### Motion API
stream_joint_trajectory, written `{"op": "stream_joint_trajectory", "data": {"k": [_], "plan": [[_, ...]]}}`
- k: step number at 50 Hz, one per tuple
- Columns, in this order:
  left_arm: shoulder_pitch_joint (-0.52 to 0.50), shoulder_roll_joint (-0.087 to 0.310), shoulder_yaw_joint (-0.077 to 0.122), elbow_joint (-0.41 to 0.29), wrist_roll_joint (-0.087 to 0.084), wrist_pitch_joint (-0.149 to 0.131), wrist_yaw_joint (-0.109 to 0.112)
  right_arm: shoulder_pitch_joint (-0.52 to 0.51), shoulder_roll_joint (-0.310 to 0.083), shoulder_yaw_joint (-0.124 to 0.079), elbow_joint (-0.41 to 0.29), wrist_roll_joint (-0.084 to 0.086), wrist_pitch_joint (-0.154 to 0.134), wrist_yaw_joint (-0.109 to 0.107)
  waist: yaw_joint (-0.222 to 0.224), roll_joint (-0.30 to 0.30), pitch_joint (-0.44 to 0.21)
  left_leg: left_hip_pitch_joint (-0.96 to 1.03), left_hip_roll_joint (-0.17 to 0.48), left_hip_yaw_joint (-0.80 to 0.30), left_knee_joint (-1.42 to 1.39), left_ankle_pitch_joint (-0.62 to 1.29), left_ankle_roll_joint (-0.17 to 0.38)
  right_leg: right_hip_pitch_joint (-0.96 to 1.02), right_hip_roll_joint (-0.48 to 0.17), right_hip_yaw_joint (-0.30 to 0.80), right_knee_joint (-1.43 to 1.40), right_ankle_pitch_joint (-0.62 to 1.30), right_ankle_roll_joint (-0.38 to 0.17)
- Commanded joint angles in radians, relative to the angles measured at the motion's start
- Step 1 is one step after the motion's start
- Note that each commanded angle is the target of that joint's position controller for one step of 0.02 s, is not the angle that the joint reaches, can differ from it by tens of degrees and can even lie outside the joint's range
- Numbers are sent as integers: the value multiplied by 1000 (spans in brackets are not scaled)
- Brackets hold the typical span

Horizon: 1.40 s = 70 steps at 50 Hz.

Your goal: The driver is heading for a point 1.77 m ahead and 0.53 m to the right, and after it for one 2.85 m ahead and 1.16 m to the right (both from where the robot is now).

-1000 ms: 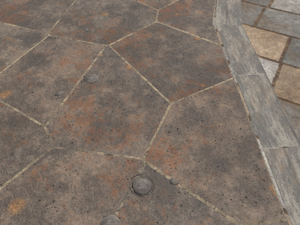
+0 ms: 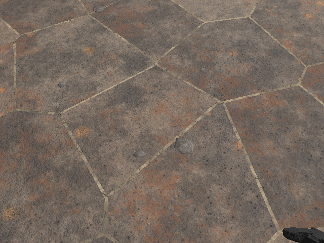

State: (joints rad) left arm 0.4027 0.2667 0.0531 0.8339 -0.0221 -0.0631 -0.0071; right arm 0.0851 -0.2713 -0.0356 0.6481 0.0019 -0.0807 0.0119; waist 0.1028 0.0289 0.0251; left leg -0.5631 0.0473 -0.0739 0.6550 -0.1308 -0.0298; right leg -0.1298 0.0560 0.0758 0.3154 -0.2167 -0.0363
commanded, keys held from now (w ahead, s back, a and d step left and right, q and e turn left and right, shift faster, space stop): w+e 0.02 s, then e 0.80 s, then q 0.18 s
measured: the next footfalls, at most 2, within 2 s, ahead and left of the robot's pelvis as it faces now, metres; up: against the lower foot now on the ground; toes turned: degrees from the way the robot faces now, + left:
left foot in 0.12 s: +0.22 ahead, +0.14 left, +0.00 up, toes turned -6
right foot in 0.56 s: +0.21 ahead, -0.13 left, +0.00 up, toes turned -22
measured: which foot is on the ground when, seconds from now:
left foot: up 0.00-0.10, down 0.12-0.56, up 0.58-0.94, down 0.96-1.00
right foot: down 0.00-0.12, up 0.14-0.54, down 0.56-1.00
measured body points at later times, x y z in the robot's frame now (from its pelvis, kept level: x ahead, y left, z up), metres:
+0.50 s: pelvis +0.15 +0.02 -0.01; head +0.19 +0.00 +0.44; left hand +0.40 +0.24 -0.09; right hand +0.19 -0.29 -0.12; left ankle +0.18 +0.14 -0.75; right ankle +0.18 -0.11 -0.72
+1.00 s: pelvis +0.19 +0.01 -0.02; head +0.21 +0.01 +0.43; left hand +0.48 +0.15 -0.10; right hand +0.17 -0.29 -0.12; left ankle +0.27 +0.11 -0.75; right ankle +0.17 -0.11 -0.75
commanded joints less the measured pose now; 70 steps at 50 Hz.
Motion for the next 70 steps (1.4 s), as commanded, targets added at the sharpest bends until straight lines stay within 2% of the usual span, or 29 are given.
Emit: {"op": "stream_joint_trajectory", "data": {"k": [1,5,6,7,8,10,13,18,26,27,28,29,30,32,33,36,42,45,47,48,49,50,52,54,63,65,67,68,70], "plan": [[-28,187,46,-66,-10,-4,11,-68,-72,-18,-78,10,-24,8,-37,-126,-19,141,-46,22,-107,103,-8,-72,-224,214,-86,156,-163],[-50,161,44,-81,-4,18,25,51,-139,-54,-53,-16,-34,-7,-131,-123,-83,418,-26,13,-252,189,56,-100,-136,206,157,282,-57],[-74,107,26,-117,15,14,26,167,-206,-72,-48,-34,-30,-20,-183,-24,-203,636,142,-118,-205,376,117,-224,-69,149,395,114,-9],[91,28,2,-121,18,8,28,213,-256,-80,-45,-40,-5,-24,-132,245,-341,871,402,-387,-173,576,275,-463,27,43,689,-444,50],[112,115,19,-114,-1,13,32,226,-204,-74,-33,-20,12,-17,-141,243,-352,832,422,-503,-225,440,316,-550,-25,51,842,-468,72],[-11,169,44,-123,-2,43,41,131,-113,-46,-38,-12,22,-16,-135,97,-183,649,314,-280,-259,400,257,-591,-82,24,914,-348,98],[-25,120,45,-142,3,91,44,18,-106,-46,-24,-27,25,-12,-73,121,-88,388,232,-81,-349,420,245,-456,-118,-20,844,-236,124],[-118,82,34,-201,11,103,22,-13,-146,-65,9,-16,31,-31,-81,94,-110,370,244,54,-390,398,261,-365,-135,-49,599,-49,111],[-209,133,56,-275,12,125,-19,8,-209,-87,59,34,59,-21,-84,77,-87,422,266,129,-241,213,172,-189,-87,-127,226,27,13],[-182,161,69,-269,16,123,-11,54,-186,-82,80,31,60,-19,-80,34,-99,383,224,167,-152,152,122,-92,-70,-110,147,130,-17],[-128,260,98,-271,16,119,8,99,-142,-69,85,-1,60,-15,-81,-161,-140,236,131,253,87,-28,35,83,-204,86,86,478,-82],[-131,349,108,-299,39,111,16,73,-105,-49,29,-36,61,-21,-85,-378,-148,-66,-33,235,361,-534,-53,183,-443,455,65,641,-307],[-102,277,90,-293,43,89,7,4,-152,-63,31,-24,65,-23,-20,-227,-212,-91,-35,56,522,-569,-51,168,-434,437,58,640,-352],[-184,235,76,-287,23,66,9,22,-156,-69,45,1,72,-31,-74,-138,-164,-113,-3,15,523,-418,-29,111,-327,277,66,527,-247],[-230,215,69,-294,9,70,15,17,-168,-73,47,-9,74,-40,-87,-126,-145,-114,4,7,478,-358,-31,83,-304,258,63,484,-214],[-271,211,62,-309,22,83,29,47,-145,-69,58,-6,78,-39,-121,-146,-163,-2,-34,20,404,-272,-50,-8,-257,222,54,496,-205],[-275,222,68,-306,21,96,38,32,-121,-55,57,1,81,-28,-99,-178,-159,123,-57,7,137,-215,-55,-60,-241,279,57,267,-195],[-271,171,44,-288,30,97,27,43,-115,-50,61,4,79,-14,-82,-190,-157,217,-34,30,43,-203,-38,-87,-246,287,82,230,-181],[-287,102,12,-264,31,92,21,80,-68,-34,75,-7,70,1,-122,-167,-143,376,-27,51,-197,-41,-7,-148,-207,246,104,127,-127],[-227,66,-1,-232,43,84,17,70,-70,-27,73,-24,67,5,-104,-122,-129,438,5,5,-273,59,15,-177,-162,208,116,25,-69],[-159,66,-2,-216,68,75,15,46,-149,-36,53,-35,65,2,-39,35,-113,440,137,-156,-295,208,68,-199,-69,115,227,-127,-7],[-146,78,6,-221,68,71,18,-27,-147,-27,56,-40,63,2,16,146,-72,255,179,-219,-324,57,165,-103,-47,56,169,-135,38],[-261,150,25,-211,59,70,31,-22,-128,-26,48,-24,58,3,-64,99,-19,183,89,-177,-349,-191,119,-34,-48,38,173,-30,52],[-275,139,29,-216,53,78,44,-4,-188,-40,53,-7,51,-3,-71,134,8,184,87,-209,-352,-183,112,-54,-48,20,189,-17,45],[-225,108,55,-193,34,49,39,36,-181,-59,-12,17,100,-35,-99,36,-72,222,36,-277,-196,37,150,-57,-62,-29,199,14,26],[-191,142,70,-188,37,52,39,32,-161,-58,-34,21,105,-33,-94,-77,-78,128,-32,-186,-77,-31,97,8,-154,49,124,49,-30],[-180,179,77,-192,47,53,45,61,-134,-56,-43,20,108,-25,-95,-271,-92,3,-104,-13,218,-351,28,67,-412,279,16,240,-194],[-182,165,68,-208,50,47,52,50,-173,-72,-48,14,110,-21,-79,-238,-94,-44,-63,-5,440,-498,3,53,-498,327,3,361,-264],[-258,160,62,-223,36,43,59,75,-157,-78,-36,24,125,-14,-119,-115,-65,-42,-7,-19,498,-432,-17,8,-430,181,18,349,-214]]}}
